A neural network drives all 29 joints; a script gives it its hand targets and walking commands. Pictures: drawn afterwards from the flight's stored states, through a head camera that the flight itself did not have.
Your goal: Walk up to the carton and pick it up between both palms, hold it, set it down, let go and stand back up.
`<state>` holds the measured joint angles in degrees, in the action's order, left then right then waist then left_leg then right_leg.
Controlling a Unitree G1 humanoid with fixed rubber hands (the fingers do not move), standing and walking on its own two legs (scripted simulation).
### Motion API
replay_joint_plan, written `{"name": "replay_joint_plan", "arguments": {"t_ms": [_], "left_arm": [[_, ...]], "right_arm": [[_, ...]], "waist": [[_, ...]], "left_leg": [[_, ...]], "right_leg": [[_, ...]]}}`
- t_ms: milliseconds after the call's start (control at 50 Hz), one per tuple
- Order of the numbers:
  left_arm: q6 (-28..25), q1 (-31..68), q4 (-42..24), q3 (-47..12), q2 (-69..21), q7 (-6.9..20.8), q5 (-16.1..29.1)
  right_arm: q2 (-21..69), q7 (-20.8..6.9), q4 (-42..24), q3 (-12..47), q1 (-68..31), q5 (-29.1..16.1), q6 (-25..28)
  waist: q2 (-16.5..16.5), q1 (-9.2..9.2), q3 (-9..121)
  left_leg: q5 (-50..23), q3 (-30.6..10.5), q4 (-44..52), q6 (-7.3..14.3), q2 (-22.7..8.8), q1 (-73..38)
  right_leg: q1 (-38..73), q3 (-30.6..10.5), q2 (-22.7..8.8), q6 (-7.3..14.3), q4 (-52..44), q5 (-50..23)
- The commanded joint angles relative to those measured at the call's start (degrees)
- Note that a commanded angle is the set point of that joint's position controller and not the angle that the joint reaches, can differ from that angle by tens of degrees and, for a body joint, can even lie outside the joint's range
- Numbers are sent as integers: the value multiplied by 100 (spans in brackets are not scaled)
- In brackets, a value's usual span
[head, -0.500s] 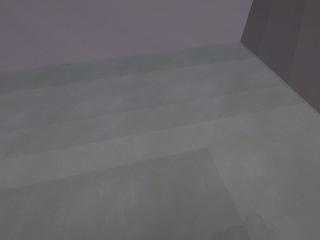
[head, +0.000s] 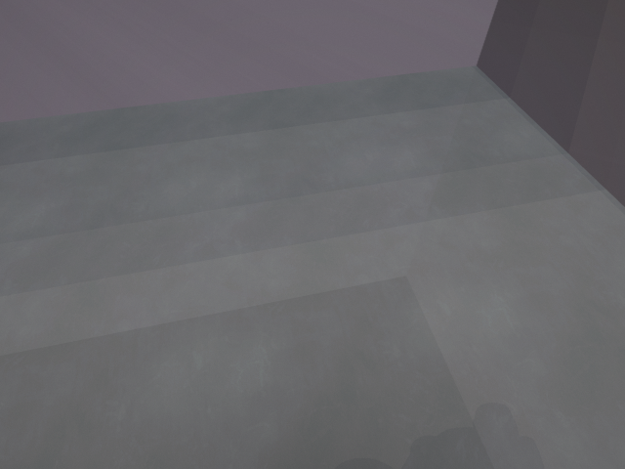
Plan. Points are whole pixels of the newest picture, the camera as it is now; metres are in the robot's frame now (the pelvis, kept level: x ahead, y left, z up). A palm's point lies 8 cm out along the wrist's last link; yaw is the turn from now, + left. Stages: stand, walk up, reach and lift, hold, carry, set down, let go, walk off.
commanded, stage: walk up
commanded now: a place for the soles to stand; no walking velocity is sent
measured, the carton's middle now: out of the picture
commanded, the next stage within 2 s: none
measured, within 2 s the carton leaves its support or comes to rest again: neither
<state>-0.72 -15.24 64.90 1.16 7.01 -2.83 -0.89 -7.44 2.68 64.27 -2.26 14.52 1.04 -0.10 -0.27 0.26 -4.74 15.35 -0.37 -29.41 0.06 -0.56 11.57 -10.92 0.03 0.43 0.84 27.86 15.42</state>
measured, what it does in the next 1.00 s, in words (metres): walks backwards: left foot, then right foot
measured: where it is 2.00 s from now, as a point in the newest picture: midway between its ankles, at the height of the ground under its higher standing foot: outside the picture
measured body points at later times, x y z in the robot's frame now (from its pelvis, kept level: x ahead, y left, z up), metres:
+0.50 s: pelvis -0.08 +0.11 +0.00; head -0.06 +0.15 +0.44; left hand +0.04 +0.38 -0.16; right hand -0.03 -0.17 -0.12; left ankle -0.06 +0.18 -0.74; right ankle -0.07 -0.06 -0.65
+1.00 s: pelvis -0.16 +0.08 -0.01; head -0.15 +0.06 +0.44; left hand -0.11 +0.35 -0.14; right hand -0.04 -0.19 -0.15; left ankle -0.07 +0.18 -0.73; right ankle -0.16 -0.02 -0.74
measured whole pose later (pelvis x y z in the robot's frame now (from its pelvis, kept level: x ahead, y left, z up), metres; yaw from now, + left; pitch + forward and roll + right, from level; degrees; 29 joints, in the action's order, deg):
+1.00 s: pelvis -0.16 +0.08 -0.01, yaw +0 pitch -1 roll +1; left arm 2.6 -11.0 59.5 3.7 14.1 -1.7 -1.5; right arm -14.6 1.2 51.0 -6.0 7.8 1.9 -4.7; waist 1.7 1.9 -2.0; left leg 17.5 -0.8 -37.8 0.7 3.4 24.8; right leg -14.5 1.6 0.7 3.2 34.7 19.1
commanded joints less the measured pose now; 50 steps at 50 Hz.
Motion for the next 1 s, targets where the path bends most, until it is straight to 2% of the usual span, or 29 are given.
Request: {"name": "replay_joint_plan", "arguments": {"t_ms": [0,20,40,100,140,200,240,260,280,300,320,360,400,440,520,560,580,620,640,660,740,780,840,880,900,920,940,960,980], "left_arm": [[72,173,-548,425,1549,-117,-95],[108,207,-650,479,1599,-119,-148],[128,222,-653,515,1620,-143,-201],[158,1243,-970,463,1477,-150,-217],[154,1424,-1012,464,1468,-120,-246],[227,1541,-1078,473,1759,-132,-322],[342,1608,-1114,524,1921,-127,-299],[420,1487,-1139,473,1777,-92,-262],[521,1528,-1285,396,1411,-66,-266],[598,1184,-1306,460,1549,-125,-357],[613,969,-1358,370,1339,-178,-375],[477,1433,-1283,424,1612,-151,-317],[381,1340,-1119,558,1812,-37,-267],[364,1226,-996,605,1778,12,-270],[468,1206,-899,621,1767,54,-168],[490,1083,-841,587,1702,109,-128],[505,1225,-856,599,1748,97,-150],[530,1155,-812,575,1698,106,-159],[530,1041,-794,574,1680,120,-143],[533,1022,-763,540,1659,102,-125],[530,1079,-791,517,1703,97,-144],[508,824,-834,462,1553,102,-96],[421,209,-693,427,1509,107,-40],[311,-401,-566,428,1494,101,-50],[278,-551,-493,435,1590,82,-110],[238,-97,-733,507,2085,57,-103],[243,541,-882,489,2165,30,-22],[193,807,-854,509,2184,-28,-76],[161,873,-842,420,1942,-12,-73]], "right_arm": [[-785,58,-581,-384,-339,-7,-90],[-796,64,-652,-434,-329,71,-157],[-837,59,-664,-423,-240,156,-204],[-1010,-5,-783,-445,-111,82,-274],[-1073,-30,-1001,-443,-251,67,-285],[-1199,-154,-1217,-468,-262,-71,-240],[-1142,-220,-1092,-472,373,-184,-131],[-1400,-235,-1174,-508,399,-142,-89],[-1890,-262,-1335,-611,152,-112,-98],[-2034,-232,-1542,-639,-183,-155,-214],[-2270,-172,-1637,-703,-516,-113,-260],[-1960,-105,-1750,-550,-855,-122,-289],[-1633,-24,-1923,-449,-842,-110,-262],[-1555,-22,-1870,-428,-554,-146,-177],[-1498,24,-1784,-516,-341,-183,-76],[-1498,38,-1858,-526,-360,-122,-61],[-1449,42,-1863,-534,-313,-119,-57],[-1461,55,-1804,-571,-236,-136,-59],[-1409,42,-1772,-512,-164,-111,-74],[-1527,41,-1754,-587,-186,-89,-101],[-1451,20,-1776,-602,-250,0,-179],[-1632,4,-1681,-608,-334,31,-214],[-1697,-56,-1758,-589,-606,110,-284],[-1650,-105,-1737,-579,-888,108,-363],[-1560,-144,-1715,-544,-874,84,-400],[-1316,-165,-1815,-524,-775,43,-414],[-1365,-141,-1669,-554,-488,150,-428],[-1522,-99,-1625,-599,-485,204,-447],[-1590,-117,-1486,-512,-387,143,-414]], "waist": [[-1009,208,680],[-944,281,673],[-800,292,744],[-853,-35,468],[-973,-69,398],[-978,-108,436],[-697,-446,666],[264,-542,484],[1799,-365,316],[1534,-114,366],[2138,-117,263],[1517,-43,-100],[846,89,-62],[571,85,489],[600,56,814],[521,78,912],[392,1,797],[689,-27,855],[461,-69,944],[886,-90,899],[632,-179,595],[965,-158,673],[739,75,760],[600,446,816],[11,492,754],[-1472,322,599],[-1094,136,235],[-978,141,149],[-749,83,88]], "left_leg": [[632,194,-2228,107,381,783],[1667,-4,-2987,30,363,1203],[1769,-188,-3286,8,205,1429],[1467,-497,-3473,-136,-4,1352],[1426,-517,-3017,-238,-39,1377],[1177,-566,-1340,-333,-216,754],[-338,-265,615,-234,-117,-408],[-1254,-672,1265,-211,-293,-738],[-2052,-2028,1279,-84,-1235,-596],[-1412,-2291,1379,415,-1699,179],[-231,-3040,1897,738,-2094,894],[78,-2637,1953,513,-1546,1074],[-1360,-1764,1372,119,-1048,194],[-2126,-1826,1157,46,-1039,-802],[-924,-1868,1287,31,-1050,-826],[-863,-1958,1252,370,-1136,-975],[-731,-1938,1297,299,-1117,-872],[-489,-2118,1343,381,-1164,-943],[-452,-2120,1380,447,-1177,-1121],[-142,-2150,1386,505,-1210,-1001],[324,-2134,1616,690,-1245,-499],[364,-2026,1634,786,-1214,-191],[367,-1727,1515,839,-1158,324],[341,-1247,1124,494,-761,962],[846,-773,435,141,-310,1425],[1314,25,-1451,-107,491,2270],[1846,-29,-2799,-173,784,2445],[1750,-505,-3560,-115,526,2067],[1514,-699,-3616,-150,515,1805]], "right_leg": [[138,-1727,-2037,1556,-824,-3098],[383,-2011,-2235,1761,-962,-2863],[413,-2089,-2354,1787,-981,-2653],[63,-1524,-2002,1467,-995,-2580],[172,-1370,-1789,1284,-784,-2870],[235,-1163,-1647,940,-402,-2456],[-197,-725,-1226,433,574,-1799],[-1122,-289,-597,121,1406,-365],[-2314,3,247,-118,2491,2306],[-2018,-555,287,-73,3389,2593],[-1897,-915,188,-106,3834,2513],[-2095,-1181,23,67,3965,1841],[-2543,-1017,54,104,3897,1173],[-2790,-820,205,19,4133,984],[-2528,-744,108,-97,4256,632],[-2491,-642,100,-128,4130,717],[-2474,-626,74,-140,4053,720],[-2365,-607,21,-140,3781,859],[-2310,-602,-37,-129,3554,920],[-2315,-536,-68,-148,3438,1045],[-1965,-325,-190,-45,2927,1376],[-1553,-185,-207,32,2384,1520],[-722,88,-156,254,1332,1244],[229,184,-110,478,-31,112],[529,-236,-440,685,-1017,-158],[347,-2450,-1897,1080,-1768,569],[-391,-3408,-2477,1344,-1998,719],[-995,-3574,-2796,1620,-2192,1004],[-1094,-2899,-2311,1420,-2139,737]]}}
